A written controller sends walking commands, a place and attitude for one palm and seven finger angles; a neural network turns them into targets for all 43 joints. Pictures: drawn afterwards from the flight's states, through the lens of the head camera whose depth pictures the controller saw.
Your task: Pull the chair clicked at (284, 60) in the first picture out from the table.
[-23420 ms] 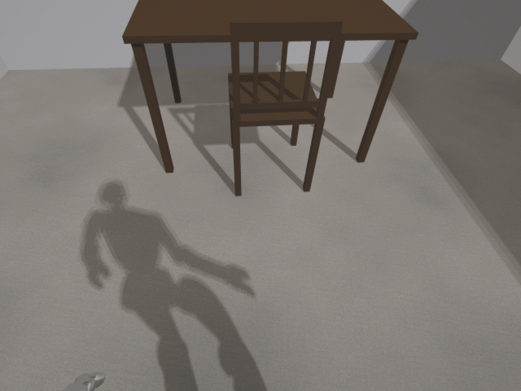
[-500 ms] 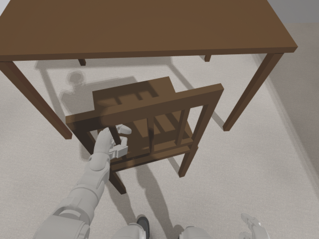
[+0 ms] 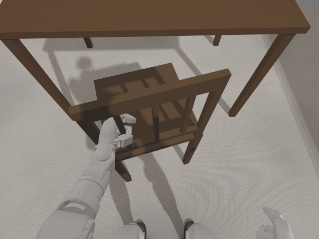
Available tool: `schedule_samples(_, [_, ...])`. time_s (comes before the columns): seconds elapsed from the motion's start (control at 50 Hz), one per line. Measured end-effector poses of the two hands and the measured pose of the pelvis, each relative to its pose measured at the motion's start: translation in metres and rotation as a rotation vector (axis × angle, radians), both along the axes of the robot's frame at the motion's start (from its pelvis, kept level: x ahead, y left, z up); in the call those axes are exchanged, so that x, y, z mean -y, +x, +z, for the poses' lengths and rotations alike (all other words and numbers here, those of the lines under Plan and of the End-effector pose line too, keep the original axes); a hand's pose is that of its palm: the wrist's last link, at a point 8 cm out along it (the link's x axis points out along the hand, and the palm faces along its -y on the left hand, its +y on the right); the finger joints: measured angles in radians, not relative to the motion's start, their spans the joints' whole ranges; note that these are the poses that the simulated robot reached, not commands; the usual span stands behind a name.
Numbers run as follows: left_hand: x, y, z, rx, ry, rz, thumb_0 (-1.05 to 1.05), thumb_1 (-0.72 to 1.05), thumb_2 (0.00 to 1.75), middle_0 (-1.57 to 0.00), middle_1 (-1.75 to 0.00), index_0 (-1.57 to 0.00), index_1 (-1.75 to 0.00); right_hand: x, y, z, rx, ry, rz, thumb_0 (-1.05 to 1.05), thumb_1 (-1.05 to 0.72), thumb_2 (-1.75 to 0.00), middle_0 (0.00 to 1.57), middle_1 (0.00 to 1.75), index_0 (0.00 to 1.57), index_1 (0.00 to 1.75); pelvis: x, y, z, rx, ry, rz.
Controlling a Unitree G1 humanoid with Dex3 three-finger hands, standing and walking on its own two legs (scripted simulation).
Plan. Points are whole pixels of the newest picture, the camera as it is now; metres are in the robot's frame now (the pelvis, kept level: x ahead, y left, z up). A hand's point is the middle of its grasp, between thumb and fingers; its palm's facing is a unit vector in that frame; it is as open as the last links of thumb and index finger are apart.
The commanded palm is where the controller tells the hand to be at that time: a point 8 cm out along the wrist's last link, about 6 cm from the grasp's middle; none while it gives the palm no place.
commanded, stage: step backward, pulling the chair out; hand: left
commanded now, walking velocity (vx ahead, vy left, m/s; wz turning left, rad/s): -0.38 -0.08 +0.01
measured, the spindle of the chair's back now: (155, 123) +0.43 +0.02 -0.09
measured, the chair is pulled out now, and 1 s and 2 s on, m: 0.18 0.35 0.49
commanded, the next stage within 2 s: stop walking, hand still on the chair in 1.88 s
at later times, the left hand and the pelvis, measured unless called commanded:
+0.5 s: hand (126, 166) +0.29 +0.10 -0.06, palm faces -0.03 -0.99 -0.15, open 5.0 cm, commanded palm +0.27 +0.15 -0.06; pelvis -0.07 +0.00 +0.00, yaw +1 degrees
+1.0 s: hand (117, 202) +0.20 +0.11 -0.06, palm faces -0.03 -0.99 -0.15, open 5.0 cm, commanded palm +0.18 +0.16 -0.05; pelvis -0.16 +0.01 -0.01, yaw +2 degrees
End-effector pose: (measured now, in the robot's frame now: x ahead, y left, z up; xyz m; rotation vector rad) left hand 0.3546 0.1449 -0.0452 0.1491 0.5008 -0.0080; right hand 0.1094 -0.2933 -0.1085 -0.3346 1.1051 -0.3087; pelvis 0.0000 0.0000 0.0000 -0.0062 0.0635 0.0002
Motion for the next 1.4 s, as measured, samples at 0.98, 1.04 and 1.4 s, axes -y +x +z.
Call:
schedule_samples(0.98, [-0.015,-0.171,0.0,0.043,0.008,0.011,0.02,0.76,0.83,-0.19,-1.22,-0.46,-1.45,-0.039,-0.162,-0.018,0.012,0.088,0.026,0.01,-0.91,-0.89,0.2,0.3,0.2,0.3,-0.006,-0.152,-0.01,0.009,-0.015,0.038])
schedule_samples(1.04, [-0.02,-0.177,0.001,0.031,0.007,0.001,0.02,0.77,0.82,-0.18,-1.21,-0.46,-1.45,-0.046,-0.171,-0.014,-0.003,0.087,0.039,0.01,-0.91,-0.89,0.2,0.3,0.2,0.3,-0.007,-0.162,-0.007,0.02,0.002,0.034])
schedule_samples(1.4, [-0.013,-0.215,0.004,0.01,0.032,0.065,0.03,0.75,0.81,-0.24,-1.13,-0.5,-1.45,-0.022,-0.223,-0.017,-0.001,0.132,0.01,0.01,-0.91,-0.89,0.2,0.3,0.21,0.3,0.014,-0.213,0.004,0.006,0.013,0.013])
